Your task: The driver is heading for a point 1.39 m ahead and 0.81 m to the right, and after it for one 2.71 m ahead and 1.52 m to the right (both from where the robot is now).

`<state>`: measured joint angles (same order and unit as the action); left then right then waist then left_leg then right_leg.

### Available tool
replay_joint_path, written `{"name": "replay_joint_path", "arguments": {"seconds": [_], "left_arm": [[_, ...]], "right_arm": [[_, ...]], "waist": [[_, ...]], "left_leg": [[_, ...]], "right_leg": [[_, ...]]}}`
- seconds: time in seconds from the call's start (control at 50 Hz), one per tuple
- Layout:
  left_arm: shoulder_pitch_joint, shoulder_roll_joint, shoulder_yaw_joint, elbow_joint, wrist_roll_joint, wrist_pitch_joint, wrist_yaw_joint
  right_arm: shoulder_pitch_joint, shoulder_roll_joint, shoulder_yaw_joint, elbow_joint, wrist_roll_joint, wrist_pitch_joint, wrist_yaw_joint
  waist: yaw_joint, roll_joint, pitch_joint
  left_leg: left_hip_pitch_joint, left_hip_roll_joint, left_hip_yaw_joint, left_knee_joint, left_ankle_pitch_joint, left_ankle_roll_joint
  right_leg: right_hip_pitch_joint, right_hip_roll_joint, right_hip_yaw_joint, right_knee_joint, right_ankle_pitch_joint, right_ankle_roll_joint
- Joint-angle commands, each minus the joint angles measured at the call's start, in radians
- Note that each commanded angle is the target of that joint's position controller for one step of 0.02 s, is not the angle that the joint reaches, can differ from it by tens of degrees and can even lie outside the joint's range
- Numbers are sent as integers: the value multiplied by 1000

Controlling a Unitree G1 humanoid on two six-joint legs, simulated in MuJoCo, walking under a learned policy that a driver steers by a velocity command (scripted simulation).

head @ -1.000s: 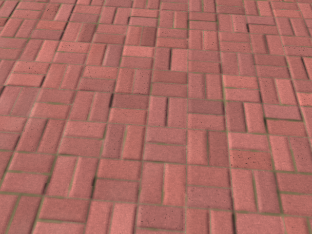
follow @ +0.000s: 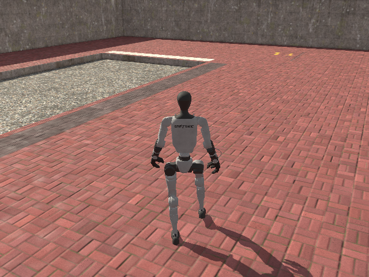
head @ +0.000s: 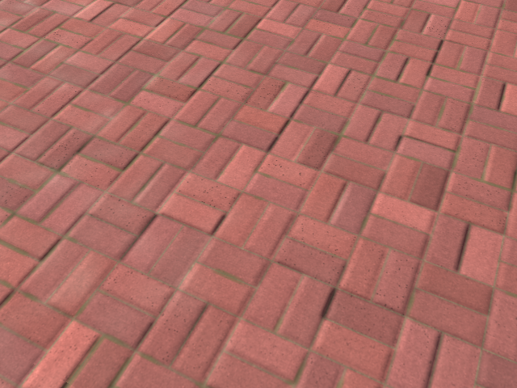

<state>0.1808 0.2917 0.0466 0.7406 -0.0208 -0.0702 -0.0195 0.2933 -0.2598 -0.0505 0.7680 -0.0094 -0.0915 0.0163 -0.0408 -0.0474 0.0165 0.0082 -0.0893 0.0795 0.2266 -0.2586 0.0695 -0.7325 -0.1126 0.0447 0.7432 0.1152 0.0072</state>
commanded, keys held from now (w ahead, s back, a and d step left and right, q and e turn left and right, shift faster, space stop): w+e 0.44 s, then e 0.56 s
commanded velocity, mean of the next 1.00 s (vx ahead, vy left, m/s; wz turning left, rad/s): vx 0.33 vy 0.00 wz -0.53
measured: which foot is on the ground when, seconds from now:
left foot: down 0.00-0.18, up 0.20-0.60, down 0.62-1.00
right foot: up 0.00-0.14, down 0.16-0.62, up 0.64-1.00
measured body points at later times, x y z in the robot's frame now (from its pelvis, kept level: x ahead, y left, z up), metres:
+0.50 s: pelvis +0.30 -0.05 +0.00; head +0.33 -0.07 +0.45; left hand +0.45 +0.20 -0.10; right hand +0.43 -0.35 -0.08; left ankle +0.51 +0.09 -0.69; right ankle +0.25 -0.12 -0.74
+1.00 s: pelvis +0.44 -0.06 +0.00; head +0.46 -0.09 +0.44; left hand +0.73 +0.08 -0.09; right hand +0.40 -0.37 -0.11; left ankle +0.55 +0.03 -0.74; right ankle +0.39 -0.17 -0.72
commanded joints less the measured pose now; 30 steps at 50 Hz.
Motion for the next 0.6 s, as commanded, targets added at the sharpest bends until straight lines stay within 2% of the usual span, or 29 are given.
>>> {"name": "replay_joint_path", "arguments": {"seconds": [0.02, 0.08, 0.12, 0.14, 0.16, 0.18, 0.2, 0.22, 0.24, 0.26, 0.28, 0.3, 0.36, 0.4, 0.46, 0.5, 0.54, 0.58, 0.6], "left_arm": [[-125, 38, 1, -102, -4, -18, -23], [-157, 46, 3, -143, 2, -19, -47], [-104, 79, 19, -152, 6, -10, -51], [-16, 114, 37, -141, 7, -5, -48], [132, 163, 64, -115, 5, -2, -38], [274, 252, 89, -97, 4, 9, -19], [240, 291, 94, -115, -8, 2, -18], [266, 202, 71, -122, -4, 3, -18], [233, 166, 61, -123, 6, 3, -12], [171, 161, 59, -131, 8, 1, -11], [115, 133, 50, -143, 9, -1, -8], [85, 128, 45, -158, 20, 0, -4], [64, 138, 48, -154, 14, -3, 8], [74, 163, 56, -144, 10, 1, 20], [104, 172, 60, -125, 2, 16, 31], [147, 180, 65, -104, 1, 32, 37], [161, 169, 66, -98, -3, 47, 43], [125, 156, 65, -113, -1, 58, 51], [92, 139, 62, -128, -1, 60, 52]], "right_arm": [[8, -165, -44, -29, 10, -7, -11], [23, -181, -51, -12, 17, 20, -20], [4, -212, -59, -19, 18, 38, -33], [-2, -223, -61, -23, 16, 48, -41], [-16, -219, -56, -29, 18, 53, -48], [16, -172, -35, -51, -4, 42, -53], [110, -58, 4, -84, -14, 12, -29], [26, -166, -16, -87, 13, -26, -6], [-69, -180, -18, -123, 49, -43, 4], [-109, -156, -9, -139, 37, -52, 1], [-122, -163, -16, -137, 12, -48, -7], [-104, -162, -19, -137, 5, -38, -8], [-66, -135, -13, -127, -7, -9, -16], [-127, -108, 0, -143, -11, -1, -21], [-245, -89, 9, -162, -8, -7, -15], [-286, -103, 2, -173, -1, -13, -10], [-282, -128, -12, -174, 2, -18, -5], [-235, -149, -28, -163, 3, -24, -3], [-182, -155, -35, -150, -3, -29, -5]], "waist": [[-37, 70, 79], [-33, 75, 69], [11, 119, -1], [61, 138, -63], [148, 121, -141], [190, -11, -265], [90, -254, -388], [166, -109, -437], [168, -51, -291], [121, 74, -166], [86, 99, -114], [54, 67, -83], [19, 32, -52], [35, 18, -29], [85, -18, -17], [105, -37, -36], [98, -56, -64], [58, -82, -81], [20, -81, -98]], "left_leg": [[-48, 299, -30, -88, 375, 106], [99, 340, -12, 3, 566, 88], [142, 337, 17, 145, 928, 62], [136, 326, 33, 281, 1072, 48], [41, 293, 66, 496, 1057, 16], [-205, 236, 78, 820, 695, -22], [-638, -13, -42, 1201, -264, -95], [-751, 41, -229, 1251, -268, -69], [-800, 89, -217, 1208, -203, -52], [-790, 130, -199, 1099, -145, -48], [-738, 163, -190, 1000, -113, -55], [-676, 174, -188, 971, -97, -66], [-624, 184, -156, 831, -63, -118], [-603, 170, -134, 690, 50, -147], [-510, 114, -118, 445, 281, -156], [-462, 67, -117, 361, 336, -153], [-439, 48, -146, 297, 311, -136], [-391, 49, -162, 247, 277, -104], [-311, 69, -150, 189, 348, -80]], "right_leg": [[36, 23, -19, -113, 56, -27], [-7, 52, -54, -154, -88, -65], [102, 116, -121, -143, -217, -101], [221, 156, -145, -137, -265, -125], [451, 185, -136, -195, -207, -163], [775, 15, 124, -191, -135, -235], [1117, -220, 715, -323, -292, -461], [1162, -207, 761, -404, -415, -421], [1055, -175, 607, -416, -404, -366], [881, -137, 504, -433, -299, -337], [763, -104, 427, -446, -190, -321], [666, -81, 392, -470, -114, -325], [524, -46, 305, -508, -6, -329], [455, -7, 239, -514, -8, -308], [405, 55, 187, -476, -59, -245], [435, 57, 212, -416, -5, -213], [504, 46, 276, -336, -12, -185], [549, 41, 338, -242, -15, -153], [537, 71, 332, -167, -35, -120]]}}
